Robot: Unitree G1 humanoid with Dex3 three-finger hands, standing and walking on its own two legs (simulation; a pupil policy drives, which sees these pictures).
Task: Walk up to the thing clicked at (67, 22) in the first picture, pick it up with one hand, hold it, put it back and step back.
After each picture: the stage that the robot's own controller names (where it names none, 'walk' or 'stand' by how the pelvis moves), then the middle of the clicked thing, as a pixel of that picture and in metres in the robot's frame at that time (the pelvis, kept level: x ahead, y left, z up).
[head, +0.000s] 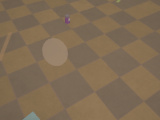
stand; (67, 18) +1.91 +0.14 -0.72
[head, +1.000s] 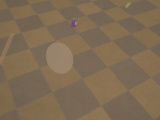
walk; (73, 22) +1.77 +0.08 -0.70
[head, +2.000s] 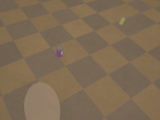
walk; (59, 51) +1.20 +0.14 -0.71
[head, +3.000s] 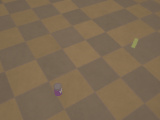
walk; (57, 89) +0.74 +0.16 -0.71
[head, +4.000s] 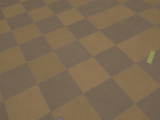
walk; out of the picture +0.44 +0.20 -0.70
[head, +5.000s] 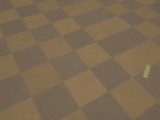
stand; out of the picture +0.35 +0.16 -0.72
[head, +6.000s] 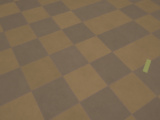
stand; out of the picture +0.36 +0.16 -0.72
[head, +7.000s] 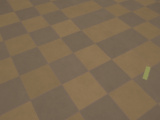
stand; out of the picture +0.33 +0.18 -0.73
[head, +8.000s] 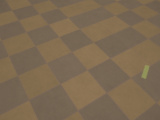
stand; out of the picture +0.32 +0.18 -0.73
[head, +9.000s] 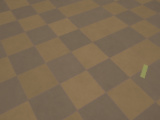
go down; out of the picture +0.32 +0.18 -0.73
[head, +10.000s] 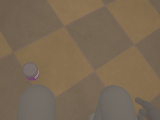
go down; (31, 72) +0.41 +0.20 -0.36
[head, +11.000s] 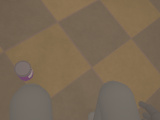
approach; (24, 71) +0.41 +0.21 -0.31
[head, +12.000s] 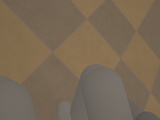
close in; out of the picture +0.40 +0.25 -0.22
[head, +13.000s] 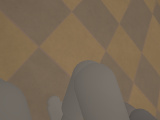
close; out of the picture +0.39 +0.26 -0.22
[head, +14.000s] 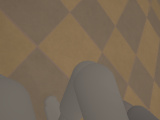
lift; out of the picture +0.37 +0.25 -0.22
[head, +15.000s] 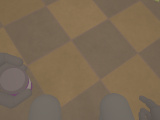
lift; (17, 83) +0.32 +0.20 -0.02
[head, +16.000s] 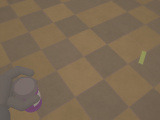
hold; (28, 95) +0.31 +0.17 +0.01
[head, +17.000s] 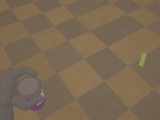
hold; (32, 94) +0.32 +0.16 +0.01
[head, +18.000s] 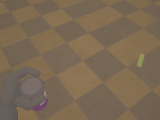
crouch; (35, 94) +0.32 +0.15 +0.01
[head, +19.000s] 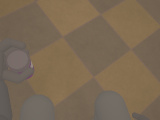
crouch; (21, 65) +0.40 +0.18 -0.08
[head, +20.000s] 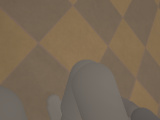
lower; out of the picture +0.40 +0.28 -0.22
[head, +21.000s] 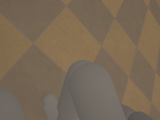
lower; out of the picture +0.41 +0.28 -0.23
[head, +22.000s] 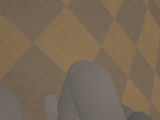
lower; out of the picture +0.40 +0.28 -0.22
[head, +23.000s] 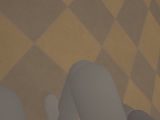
lower; out of the picture +0.40 +0.28 -0.22
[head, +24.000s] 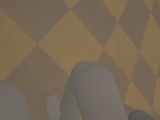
loosen; out of the picture +0.39 +0.27 -0.23
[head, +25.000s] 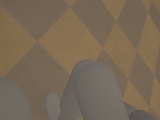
withdraw; out of the picture +0.39 +0.26 -0.22
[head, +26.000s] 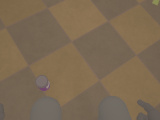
walk; (43, 83) +0.41 +0.19 -0.44
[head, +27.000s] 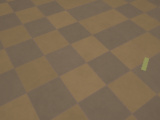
stand; out of the picture +0.34 +0.16 -0.66
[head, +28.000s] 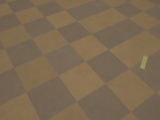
stand; out of the picture +0.36 +0.18 -0.66
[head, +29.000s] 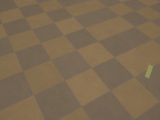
stand; out of the picture +0.36 +0.15 -0.72
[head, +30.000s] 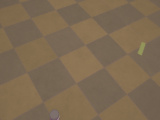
walk; (54, 116) +0.41 +0.12 -0.70
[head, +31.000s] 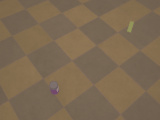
walk; (54, 87) +0.63 +0.20 -0.69
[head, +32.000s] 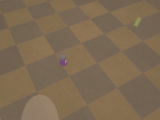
stand; (63, 59) +0.99 +0.15 -0.69
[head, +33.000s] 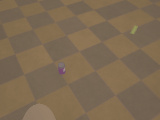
stand; (61, 68) +0.98 +0.17 -0.71
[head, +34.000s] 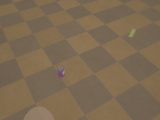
stand; (60, 71) +0.99 +0.17 -0.73
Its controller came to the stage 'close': yes
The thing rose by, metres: 0.72
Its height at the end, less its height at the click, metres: +0.00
